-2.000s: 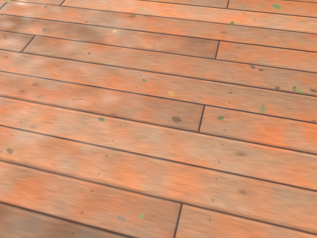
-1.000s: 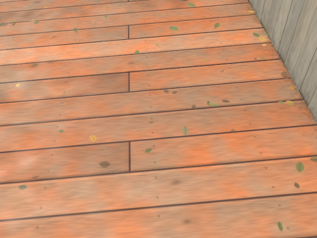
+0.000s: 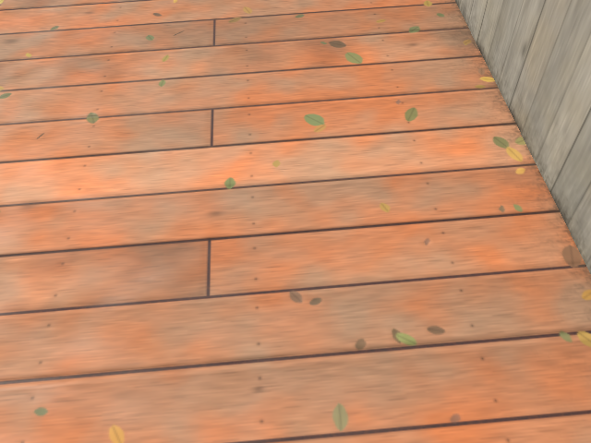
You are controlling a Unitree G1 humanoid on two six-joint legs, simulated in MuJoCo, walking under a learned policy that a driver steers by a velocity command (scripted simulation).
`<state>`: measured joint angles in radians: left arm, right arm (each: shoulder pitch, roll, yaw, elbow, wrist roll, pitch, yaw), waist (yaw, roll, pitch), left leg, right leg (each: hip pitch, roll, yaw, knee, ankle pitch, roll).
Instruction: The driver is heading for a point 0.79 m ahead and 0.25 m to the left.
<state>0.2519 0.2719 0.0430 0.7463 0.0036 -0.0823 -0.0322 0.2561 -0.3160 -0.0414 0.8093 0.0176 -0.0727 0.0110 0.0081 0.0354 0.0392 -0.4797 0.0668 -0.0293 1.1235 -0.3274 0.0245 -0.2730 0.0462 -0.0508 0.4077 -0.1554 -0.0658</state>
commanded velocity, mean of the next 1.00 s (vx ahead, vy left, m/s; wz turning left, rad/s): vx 0.50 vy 0.00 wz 0.11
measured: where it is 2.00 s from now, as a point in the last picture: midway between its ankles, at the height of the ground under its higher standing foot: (283, 303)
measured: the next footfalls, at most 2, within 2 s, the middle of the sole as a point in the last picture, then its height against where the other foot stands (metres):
left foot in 0.36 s outside the picture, level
right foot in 0.90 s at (352, 354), level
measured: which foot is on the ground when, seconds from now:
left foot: up 0.00-0.34, down 0.36-0.92, up 0.94-1.00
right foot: down 0.00-0.36, up 0.38-0.88, down 0.90-1.00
